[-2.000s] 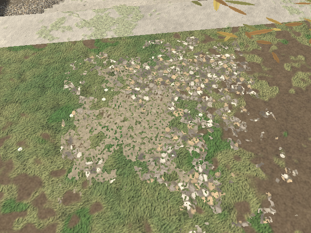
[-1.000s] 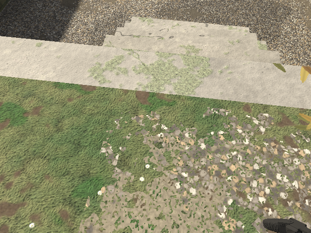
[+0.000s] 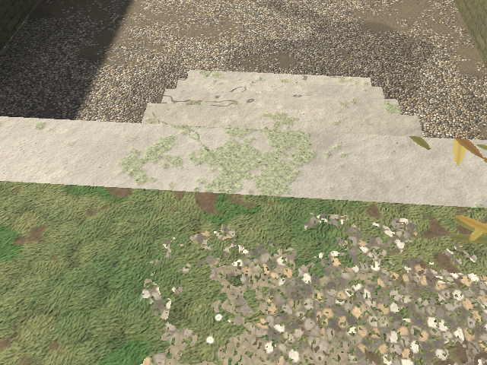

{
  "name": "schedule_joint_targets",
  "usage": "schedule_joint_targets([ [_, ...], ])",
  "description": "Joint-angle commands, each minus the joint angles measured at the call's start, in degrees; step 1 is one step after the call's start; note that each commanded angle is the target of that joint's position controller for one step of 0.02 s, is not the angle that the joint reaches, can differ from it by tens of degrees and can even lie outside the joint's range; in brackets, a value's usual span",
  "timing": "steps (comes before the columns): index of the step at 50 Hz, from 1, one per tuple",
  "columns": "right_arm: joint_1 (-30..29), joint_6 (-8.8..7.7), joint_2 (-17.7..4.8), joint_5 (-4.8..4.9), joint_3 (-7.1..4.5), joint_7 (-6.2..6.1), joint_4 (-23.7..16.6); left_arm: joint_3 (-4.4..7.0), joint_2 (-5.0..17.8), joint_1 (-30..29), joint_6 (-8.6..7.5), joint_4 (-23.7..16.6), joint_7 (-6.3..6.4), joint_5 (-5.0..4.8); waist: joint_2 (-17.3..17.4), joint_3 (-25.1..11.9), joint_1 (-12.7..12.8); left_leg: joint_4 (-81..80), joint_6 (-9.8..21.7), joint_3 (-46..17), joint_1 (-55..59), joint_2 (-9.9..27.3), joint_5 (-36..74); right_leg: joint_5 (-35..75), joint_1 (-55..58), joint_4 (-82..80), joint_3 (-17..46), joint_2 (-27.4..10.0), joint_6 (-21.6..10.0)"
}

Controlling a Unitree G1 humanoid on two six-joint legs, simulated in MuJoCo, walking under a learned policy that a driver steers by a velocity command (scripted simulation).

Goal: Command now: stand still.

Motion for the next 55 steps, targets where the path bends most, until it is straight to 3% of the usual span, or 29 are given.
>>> schedule_joint_targets([
  [1, 0.7, -0.44, -5.8, -0.01, -0.87, -0.19, -1.0, 0.83, 5.4, 2.0, -0.35, -0.6, 0.25, 0.01, 0.0, -0.8, 0.0, -5.1, 1.4, -2.1, 1.2, 2.0, 8.7, 8.6, -2.3, -4.7, 0.1, -0.6, -1.0],
  [32, 5.7, -0.63, -3.8, 0.15, 0.13, -0.33, 1.6, -0.21, 3.0, 7.9, -0.66, 3.3, 0.48, -0.21, 0.0, 0.6, -0.1, -6.4, 1.6, -2.0, 0.1, 1.7, 6.0, 6.2, -4.0, -5.5, -0.3, -0.3, -0.9],
  [34, 7.3, -0.4, -4.4, 0.51, -0.19, -0.56, 2.3, -0.2, 2.4, 9.4, -0.5, 4.0, 0.64, -0.56, 1.0, -0.1, -0.2, -7.0, 2.5, -1.8, -0.2, 0.8, -10.5, -6.2, -4.7, -3.3, -2.6, 1.9, -1.6],
  [36, 8.3, -0.57, -6.7, 1.19, -1.06, -0.71, 1.9, 0.06, 3.0, 8.1, -0.87, 2.7, 0.81, -0.78, 3.4, 3.7, -0.9, -9.8, 5.4, -6.8, -3.7, 4.1, -28.4, -17.7, -10.6, 1.3, -3.5, 2.7, -3.2],
  [39, 13.2, -2.21, -10.1, 1.61, -2.56, -0.33, 2.2, -0.4, 0.4, 5.5, -3.19, 0.5, -0.29, -0.97, 10.6, 5.0, -2.4, -18.9, 12.7, -25.8, -3.0, 17.2, -35.5, -9.7, -16.0, 15.7, -3.8, 1.1, -4.3],
  [41, 9.4, -3.12, -9.4, 1.28, -2.53, -0.15, 0.3, 0.05, 0.9, 6.1, -4.26, 0.1, -1.19, -1.56, 9.1, 5.5, -0.1, -19.9, 13.2, -27.1, -6.2, 19.0, -31.5, -11.9, -14.8, 18.3, -1.7, -1.1, -6.3],
  [42, 6.0, -3.32, -9.3, 1.88, -2.5, 0.03, -1.1, 0.1, 0.6, 8.1, -4.67, 0.5, -1.4, -1.8, 8.7, 5.5, 2.1, -19.0, 11.5, -23.3, -8.8, 17.4, -28.7, -12.0, -10.5, 12.1, -1.7, -1.5, -7.5],
  [43, 1.5, -3.21, -9.3, 2.7, -2.47, 0.22, -2.6, 0.26, 0.1, 12.2, -4.98, 2.0, -1.4, -1.8, 8.0, 5.6, 5.1, -16.5, 9.0, -16.9, -14.1, 13.6, -25.2, -7.6, -1.1, 1.7, -3.5, -0.5, -8.4],
  [44, 0.3, -3.14, -8.4, 2.84, -2.38, 0.4, -3.3, 0.85, 1.0, 15.6, -4.95, 4.0, -1.32, -1.18, 4.8, 5.5, 6.0, -10.4, 7.0, -10.8, -17.6, 8.7, -19.9, -2.6, 6.0, -2.9, -4.6, 2.0, -7.4],
  [45, -0.3, -3.44, -5.9, 2.41, -1.72, 0.65, -3.9, 1.81, 3.7, 21.9, -4.9, 5.6, -1.26, -0.7, -3.3, 2.5, 7.5, 3.6, 4.4, -4.4, -22.7, 4.2, -13.7, -5.4, 13.6, -7.1, 4.9, -4.1, -8.0],
  [46, -0.8, -4.35, -2.9, 1.81, -1.0, 0.9, -5.5, 3.15, 9.6, 28.1, -5.1, 5.6, -1.48, -1.16, -16.5, 0.2, 8.6, 21.7, 1.6, 3.2, -32.2, -1.0, -11.7, -14.4, 19.6, -17.0, 26.1, -16.7, -13.1],
  [47, -2.0, -5.28, -3.2, 2.35, -1.11, 0.98, -6.7, 2.82, 10.5, 27.7, -6.09, 5.4, -1.98, -0.17, -16.8, 2.2, 7.5, 33.2, 2.7, -1.9, -38.1, -0.6, -16.3, -21.3, 15.9, -20.8, 39.7, -22.7, -18.1],
  [48, -1.7, -5.93, -4.2, 3.01, -1.22, 1.36, -6.7, 1.73, 6.8, 22.9, -6.94, 3.9, -2.05, -0.28, -9.2, 5.9, 4.7, 39.3, 3.7, -4.7, -42.2, 2.9, -11.4, -21.2, 14.6, -20.5, 36.6, -21.9, -17.4],
  [49, -0.4, -6.46, -4.8, 2.85, -1.32, 1.76, -6.1, 1.19, 5.3, 19.3, -7.34, 2.7, -2.42, -0.56, -6.2, 6.0, 3.1, 40.3, 4.4, -4.8, -43.1, 4.5, -5.4, -16.0, 14.5, -20.0, 29.7, -19.0, -15.0],
  [50, -0.2, -6.86, -5.5, 2.12, -1.71, 1.84, -5.6, 0.94, 5.3, 16.7, -7.32, 1.7, -2.85, -0.71, -4.2, 5.2, 2.0, 38.3, 4.5, -4.3, -42.2, 5.7, -0.9, -8.7, 14.3, -20.2, 24.0, -16.7, -13.0],
  [51, -0.9, -7.04, -6.6, 1.58, -2.19, 2.01, -5.6, 0.49, 4.1, 16.0, -7.06, 1.2, -3.0, -0.64, -3.9, 5.0, 1.8, 35.1, 4.3, -3.8, -40.4, 6.6, 2.2, 0.0, 13.9, -20.3, 18.7, -14.9, -11.4],
  [52, -1.5, -6.97, -6.2, 1.4, -2.31, 2.34, -5.6, 0.04, 2.8, 17.2, -6.6, 1.3, -2.92, -0.32, -4.5, 4.0, 2.0, 32.8, 3.7, -2.7, -38.1, 6.8, 4.3, 7.1, 13.6, -20.2, 14.1, -13.0, -10.4],
  [55, -6.7, -6.23, -3.1, 1.29, -1.52, 2.99, -7.6, -0.06, 3.9, 20.2, -5.75, 1.3, -2.01, 0.23, -5.0, 3.7, 3.0, 24.7, 1.8, 0.3, -35.9, 5.7, 8.9, 19.3, 12.2, -20.3, 7.4, -10.6, -10.5],
])
Velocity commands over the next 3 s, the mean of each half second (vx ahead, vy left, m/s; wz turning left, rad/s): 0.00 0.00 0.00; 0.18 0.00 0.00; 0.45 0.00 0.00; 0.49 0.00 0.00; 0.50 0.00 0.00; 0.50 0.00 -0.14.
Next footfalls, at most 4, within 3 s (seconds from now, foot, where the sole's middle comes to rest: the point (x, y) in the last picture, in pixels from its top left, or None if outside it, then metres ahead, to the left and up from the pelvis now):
1.36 left None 0.43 0.09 -0.77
1.90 right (303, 286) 0.75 -0.15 -0.77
2.44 left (228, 207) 1.06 0.09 -0.77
3.00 right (287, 151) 1.33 -0.14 -0.77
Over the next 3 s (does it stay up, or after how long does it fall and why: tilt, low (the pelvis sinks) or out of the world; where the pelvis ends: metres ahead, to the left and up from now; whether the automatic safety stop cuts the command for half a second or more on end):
stays up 1.18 -0.03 -0.02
